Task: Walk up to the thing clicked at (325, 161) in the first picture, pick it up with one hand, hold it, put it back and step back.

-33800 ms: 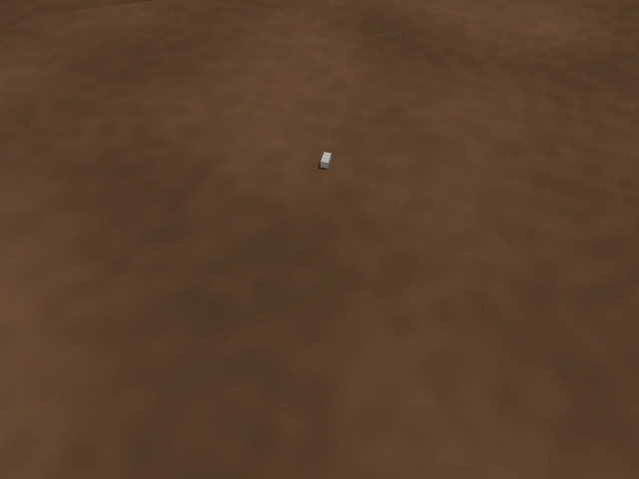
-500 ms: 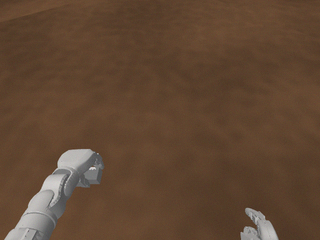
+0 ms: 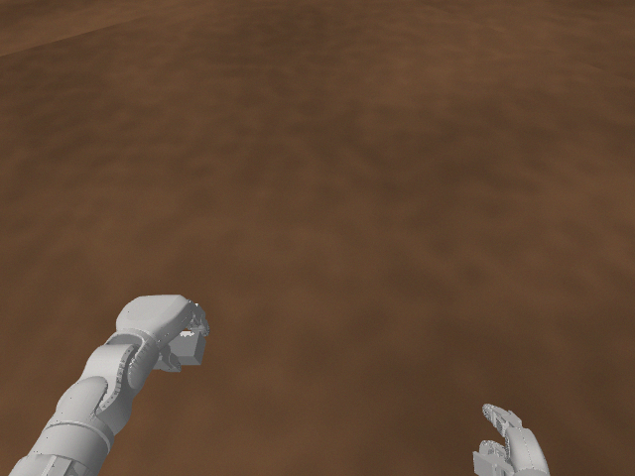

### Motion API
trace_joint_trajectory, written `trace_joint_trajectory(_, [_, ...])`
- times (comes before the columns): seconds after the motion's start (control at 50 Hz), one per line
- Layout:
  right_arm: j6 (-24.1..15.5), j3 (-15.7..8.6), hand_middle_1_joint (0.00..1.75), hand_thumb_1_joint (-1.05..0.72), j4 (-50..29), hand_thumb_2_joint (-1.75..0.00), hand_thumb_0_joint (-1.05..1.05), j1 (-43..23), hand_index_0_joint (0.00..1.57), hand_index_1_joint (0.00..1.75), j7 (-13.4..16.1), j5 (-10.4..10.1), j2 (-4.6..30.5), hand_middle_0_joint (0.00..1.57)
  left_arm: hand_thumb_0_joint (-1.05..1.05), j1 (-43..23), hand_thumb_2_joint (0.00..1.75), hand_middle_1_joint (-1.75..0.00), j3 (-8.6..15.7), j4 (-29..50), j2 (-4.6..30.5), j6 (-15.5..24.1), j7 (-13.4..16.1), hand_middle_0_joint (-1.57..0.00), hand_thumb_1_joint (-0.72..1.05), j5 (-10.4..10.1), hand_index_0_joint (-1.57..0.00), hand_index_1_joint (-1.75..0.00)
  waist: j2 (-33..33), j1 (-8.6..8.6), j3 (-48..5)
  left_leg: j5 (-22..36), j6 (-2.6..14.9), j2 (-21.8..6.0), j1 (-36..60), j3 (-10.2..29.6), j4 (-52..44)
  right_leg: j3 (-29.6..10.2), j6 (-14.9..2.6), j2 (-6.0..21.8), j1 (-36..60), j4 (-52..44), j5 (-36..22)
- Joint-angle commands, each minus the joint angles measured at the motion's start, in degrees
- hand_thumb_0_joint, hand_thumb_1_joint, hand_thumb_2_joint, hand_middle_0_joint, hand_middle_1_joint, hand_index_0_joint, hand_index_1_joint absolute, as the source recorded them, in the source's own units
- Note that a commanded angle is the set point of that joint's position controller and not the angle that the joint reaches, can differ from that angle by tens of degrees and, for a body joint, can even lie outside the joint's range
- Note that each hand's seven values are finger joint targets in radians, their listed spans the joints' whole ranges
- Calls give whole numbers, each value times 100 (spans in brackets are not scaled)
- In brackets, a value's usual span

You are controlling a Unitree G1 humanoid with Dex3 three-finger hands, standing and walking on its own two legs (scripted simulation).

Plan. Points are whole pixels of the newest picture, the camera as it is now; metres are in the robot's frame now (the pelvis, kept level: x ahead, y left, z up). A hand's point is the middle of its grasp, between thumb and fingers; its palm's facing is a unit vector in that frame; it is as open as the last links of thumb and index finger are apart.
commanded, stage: hold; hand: left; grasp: from above
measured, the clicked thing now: (174, 348) +0.31 +0.22 -0.06
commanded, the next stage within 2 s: crouch in 0.52 s
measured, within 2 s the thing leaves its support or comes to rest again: neither
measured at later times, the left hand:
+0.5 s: hand (167, 346) +0.29 +0.22 -0.03, palm faces -0.46 -0.03 -0.89, open 6.8 cm
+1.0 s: hand (178, 360) +0.30 +0.23 -0.09, palm faces -0.44 +0.02 -0.90, open 6.7 cm
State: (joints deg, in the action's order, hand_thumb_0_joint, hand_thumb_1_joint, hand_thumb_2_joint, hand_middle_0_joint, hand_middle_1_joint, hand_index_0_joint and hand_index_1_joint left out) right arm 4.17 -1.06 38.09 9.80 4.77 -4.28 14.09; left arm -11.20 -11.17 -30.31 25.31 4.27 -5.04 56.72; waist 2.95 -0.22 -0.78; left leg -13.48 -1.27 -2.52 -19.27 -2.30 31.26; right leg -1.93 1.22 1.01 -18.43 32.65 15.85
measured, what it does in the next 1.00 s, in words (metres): stands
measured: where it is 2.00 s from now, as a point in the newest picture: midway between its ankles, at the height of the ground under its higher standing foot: outside the picture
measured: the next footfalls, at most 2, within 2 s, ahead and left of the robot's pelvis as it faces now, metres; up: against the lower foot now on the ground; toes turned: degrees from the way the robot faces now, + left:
none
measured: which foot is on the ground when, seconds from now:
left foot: down 0.00-1.00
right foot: down 0.00-1.00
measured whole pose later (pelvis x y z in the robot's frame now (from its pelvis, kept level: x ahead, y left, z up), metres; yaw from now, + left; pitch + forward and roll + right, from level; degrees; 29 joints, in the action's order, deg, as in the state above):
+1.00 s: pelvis +0.00 +0.00 -0.02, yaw +1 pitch +8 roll +0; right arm 7.0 -2.2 37.9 9.2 3.2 -2.5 14.1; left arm -18.1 -10.6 -46.2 23.9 9.1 7.2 63.7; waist 0.8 1.1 -3.3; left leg -17.9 -1.5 -2.6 -33.6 -1.0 43.1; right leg -1.1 1.2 0.9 -32.0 43.7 20.2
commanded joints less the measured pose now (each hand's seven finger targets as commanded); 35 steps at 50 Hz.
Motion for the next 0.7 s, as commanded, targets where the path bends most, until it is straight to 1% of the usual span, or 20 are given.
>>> trace_joint_trajectory(0.0, [-247,-245,30,-91,-778,-90,0,-549,20,30,53,28,709,20,0,-1765,18,-22,672,1152,1140,60,233,-111,77,-75,-115,-18,-165,-33,-1393,798,195,318,977,-49,-363,112,-113,-244,112,-647,-768])
trace_joint_trajectory(0.02, [-243,-251,30,-91,-769,-90,0,-545,20,30,50,40,720,20,0,-1623,17,-22,647,1034,1100,59,222,-111,79,-81,-116,-17,-158,-12,-1376,803,188,302,999,-51,-378,118,-120,-254,112,-651,-753])
trace_joint_trajectory(0.04, [-236,-246,30,-91,-788,-90,0,-575,20,30,54,35,706,20,0,-1672,17,-22,686,1092,1149,64,219,-110,77,-91,-114,-18,-188,-51,-1364,825,185,293,976,-26,-400,148,-121,-266,132,-661,-742])
trace_joint_trajectory(0.1, [-209,-234,30,-91,-802,-90,0,-589,20,30,56,22,690,20,0,-1653,19,-21,686,973,1130,46,270,-113,78,-14,-116,-17,-260,-19,-1276,794,205,324,950,-47,-390,108,-101,-232,99,-714,-765])
trace_joint_trajectory(0.12, [-202,-238,30,-91,-804,-90,0,-586,20,30,51,23,687,20,0,-1589,19,-20,620,941,1068,43,259,-112,78,-7,-116,-17,-329,-21,-1270,766,218,328,939,-56,-399,107,-96,-226,138,-728,-751])
trace_joint_trajectory(0.16, [-183,-239,30,-91,-781,-90,0,-590,20,30,49,28,693,20,0,-1757,20,-20,716,1102,1184,60,297,-113,78,-38,-116,-17,-184,-46,-1375,819,203,327,1004,-54,-425,101,-112,-224,204,-722,-790])
trace_joint_trajectory(0.24, [-151,-253,30,-91,-781,-90,0,-575,20,30,49,18,700,20,0,-1777,19,-21,664,1057,1108,62,329,-111,76,18,-114,-18,-188,-14,-1387,814,196,316,1062,-48,-464,113,-128,-241,192,-722,-769])
trace_joint_trajectory(0.28, [-141,-257,30,-91,-759,-90,0,-578,20,30,54,29,704,20,0,-1801,20,-22,826,1101,1284,70,344,-111,77,32,-115,-18,-50,-74,-1456,875,181,318,1070,-52,-456,116,-136,-242,225,-711,-809])
trace_joint_trajectory(0.32, [-134,-248,30,-91,-753,-90,0,-569,20,30,55,31,691,20,0,-1839,21,-21,625,950,1105,77,307,-112,77,35,-115,-18,-187,22,-1342,884,195,309,1057,-45,-452,120,-121,-249,173,-732,-848])
trace_joint_trajectory(0.34, [-136,-245,30,-91,-741,-90,0,-552,20,30,54,29,689,20,0,-1862,19,-22,608,960,1058,80,305,-111,77,16,-115,-18,-221,12,-1334,847,210,319,1025,-52,-442,108,-108,-238,178,-752,-836])
trace_joint_trajectory(0.36, [-137,-260,30,-91,-735,-90,0,-555,20,30,54,19,694,20,0,-1743,19,-21,680,966,1110,81,323,-111,77,-22,-115,-17,-157,-39,-1409,889,195,315,1100,-51,-461,110,-123,-241,231,-740,-846])
trace_joint_trajectory(0.4, [-117,-281,30,-91,-754,-90,0,-553,20,30,54,18,707,20,0,-1582,21,-23,632,821,1039,80,316,-110,76,-26,-114,-19,-183,-29,-1371,1010,180,297,1094,-42,-470,138,-138,-259,226,-717,-929])
trace_joint_trajectory(0.46, [-99,-295,30,-91,-738,-90,0,-528,20,30,49,18,717,20,0,-1605,19,-21,615,824,1054,107,320,-111,76,-5,-114,-17,-198,-29,-1381,1115,184,292,1095,-34,-457,155,-140,-259,245,-688,-1051])
trace_joint_trajectory(0.48, [-92,-292,30,-91,-742,-90,0,-537,20,30,53,16,705,20,0,-1685,21,-22,685,925,1134,115,335,-112,77,-11,-115,-18,-154,-74,-1469,1199,179,315,1120,-37,-433,143,-130,-243,294,-689,-1137])
trace_joint_trajectory(0.52, [-75,-287,30,-91,-723,-90,0,-505,20,30,55,23,700,20,0,-1787,20,-22,704,819,1165,104,383,-110,75,47,-114,-19,-212,-11,-1457,1249,197,314,1114,-52,-407,136,-106,-238,277,-691,-1230])
trace_joint_trajectory(0.56, [-64,-294,30,-91,-740,-90,0,-537,20,30,45,21,709,20,0,-1932,23,-23,730,1042,1191,111,434,-113,79,-2,-117,-20,-97,-32,-1525,1189,179,299,1178,-49,-439,132,-133,-246,283,-696,-1145])
trace_joint_trajectory(0.58, [-51,-278,30,-91,-740,-90,0,-514,20,30,42,12,692,20,0,-1761,24,-24,667,829,1092,86,429,-114,80,19,-117,-21,-160,-19,-1400,1148,181,294,1124,-53,-454,141,-131,-253,243,-711,-1102])
trace_joint_trajectory(0.6, [-44,-297,30,-93,-764,-92,0,-550,20,30,38,8,703,20,0,-1598,16,-31,664,823,1060,74,426,-112,83,29,-120,-23,-208,-64,-1346,1125,179,299,1083,-44,-469,157,-137,-250,277,-729,-1057])
trace_joint_trajectory(0.62, [-33,-304,30,-89,-774,-90,0,-535,20,30,33,9,720,20,0,-1568,14,-27,704,924,1115,78,429,-104,75,37,-112,-21,-214,-85,-1407,1107,188,305,1103,-54,-470,144,-136,-244,327,-745,-1037])
trace_joint_trajectory(0.68, [-1,-306,30,-90,-762,-90,0,-515,20,30,26,10,704,20,0,-1552,22,-22,623,795,1026,95,406,-113,78,72,-116,-19,-284,-15,-1366,1191,202,308,1081,-62,-421,130,-116,-234,264,-707,-1167])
